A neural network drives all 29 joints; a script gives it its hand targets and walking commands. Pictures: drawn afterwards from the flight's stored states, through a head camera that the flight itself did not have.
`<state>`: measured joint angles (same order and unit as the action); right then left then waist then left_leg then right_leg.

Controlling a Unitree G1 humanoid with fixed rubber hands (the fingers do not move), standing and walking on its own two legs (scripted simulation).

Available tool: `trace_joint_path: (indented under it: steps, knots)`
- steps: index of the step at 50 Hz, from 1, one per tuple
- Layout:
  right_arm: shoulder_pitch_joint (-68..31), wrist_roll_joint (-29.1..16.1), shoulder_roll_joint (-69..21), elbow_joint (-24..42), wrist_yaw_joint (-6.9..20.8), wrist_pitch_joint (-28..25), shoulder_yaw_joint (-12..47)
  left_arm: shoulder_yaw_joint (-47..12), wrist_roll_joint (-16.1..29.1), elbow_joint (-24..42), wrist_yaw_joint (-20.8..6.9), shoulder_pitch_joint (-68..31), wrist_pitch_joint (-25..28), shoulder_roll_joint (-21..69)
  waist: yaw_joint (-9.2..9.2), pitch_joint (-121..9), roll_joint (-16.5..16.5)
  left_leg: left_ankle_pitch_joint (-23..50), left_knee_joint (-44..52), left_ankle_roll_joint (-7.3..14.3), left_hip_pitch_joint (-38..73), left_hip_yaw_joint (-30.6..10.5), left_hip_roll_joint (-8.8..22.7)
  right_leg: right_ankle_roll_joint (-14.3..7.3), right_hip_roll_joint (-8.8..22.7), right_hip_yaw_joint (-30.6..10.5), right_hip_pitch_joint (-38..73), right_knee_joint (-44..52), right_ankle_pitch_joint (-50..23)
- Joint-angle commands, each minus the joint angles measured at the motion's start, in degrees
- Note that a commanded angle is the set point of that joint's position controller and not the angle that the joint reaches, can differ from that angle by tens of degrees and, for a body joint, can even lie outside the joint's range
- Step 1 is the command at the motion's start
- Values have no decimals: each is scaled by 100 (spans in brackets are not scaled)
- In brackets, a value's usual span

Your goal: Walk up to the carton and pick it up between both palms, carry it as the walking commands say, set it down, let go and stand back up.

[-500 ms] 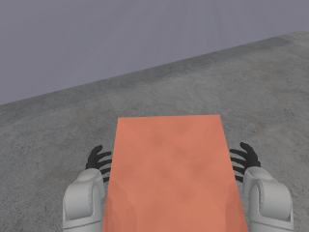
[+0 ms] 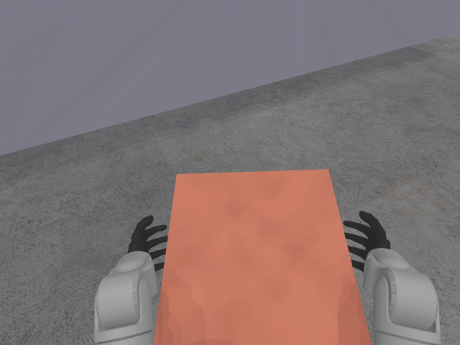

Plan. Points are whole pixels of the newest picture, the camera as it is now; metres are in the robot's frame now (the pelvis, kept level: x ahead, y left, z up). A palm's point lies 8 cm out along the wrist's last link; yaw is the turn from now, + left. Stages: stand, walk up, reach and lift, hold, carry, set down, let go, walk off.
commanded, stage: carry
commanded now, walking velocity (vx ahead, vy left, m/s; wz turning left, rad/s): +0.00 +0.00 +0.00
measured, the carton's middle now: (254, 260) +0.31 -0.01 +0.00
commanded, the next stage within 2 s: hold in 0.86 s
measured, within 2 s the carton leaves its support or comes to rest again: neither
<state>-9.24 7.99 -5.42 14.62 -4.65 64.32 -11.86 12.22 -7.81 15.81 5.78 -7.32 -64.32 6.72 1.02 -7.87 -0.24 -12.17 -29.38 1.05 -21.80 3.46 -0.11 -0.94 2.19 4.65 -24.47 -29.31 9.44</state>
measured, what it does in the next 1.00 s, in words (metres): stands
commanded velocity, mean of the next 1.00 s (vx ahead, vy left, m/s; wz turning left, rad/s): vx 0.00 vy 0.00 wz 0.00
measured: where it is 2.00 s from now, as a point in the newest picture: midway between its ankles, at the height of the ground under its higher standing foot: outside the picture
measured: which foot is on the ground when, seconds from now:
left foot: down 0.00-1.00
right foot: down 0.00-1.00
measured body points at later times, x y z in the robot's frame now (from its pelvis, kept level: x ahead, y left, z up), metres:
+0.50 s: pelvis +0.02 +0.01 +0.00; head +0.00 +0.01 +0.45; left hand +0.29 +0.19 +0.07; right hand +0.30 -0.18 +0.07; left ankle +0.03 +0.11 -0.73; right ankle +0.06 -0.11 -0.73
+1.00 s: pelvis +0.02 +0.01 +0.01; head +0.02 +0.01 +0.46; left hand +0.31 +0.19 +0.03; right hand +0.30 -0.19 +0.03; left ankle +0.03 +0.11 -0.73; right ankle +0.06 -0.11 -0.73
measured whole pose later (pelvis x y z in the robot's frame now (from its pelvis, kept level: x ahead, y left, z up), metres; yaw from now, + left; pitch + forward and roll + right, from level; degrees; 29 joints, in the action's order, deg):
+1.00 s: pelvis +0.02 +0.01 +0.01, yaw +2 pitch -2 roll -1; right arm -9.2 16.2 -4.4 -5.8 1.8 42.6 -15.1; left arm 11.4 -16.2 -6.3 1.2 -8.5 -42.3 7.3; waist 3.1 0.4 -1.6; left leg -12.5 -24.5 2.1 -10.0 1.2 -1.0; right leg 0.6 1.0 2.5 -10.6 -21.6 9.0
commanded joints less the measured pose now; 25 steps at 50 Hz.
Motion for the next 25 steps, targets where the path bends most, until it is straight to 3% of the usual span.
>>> trace_joint_path:
  steps: [1, 25]
  knots:
    - [-2657, -2494, -4798, 206, 1836, 115, 4342, -4411, 2516, 278, -1970, -2877, -71, 4674, -24, -1229, 70, 417, 459, 89, 280, -644, 677, -59, 659, -810, 882, 487, 239]
    - [-2644, -2488, -4716, 192, 1844, 57, 4278, -4382, 2471, 215, -1974, -2883, -9, 4638, -40, -1162, 8, 673, 420, 126, 333, -680, 725, -44, 618, -692, 1146, 251, -272]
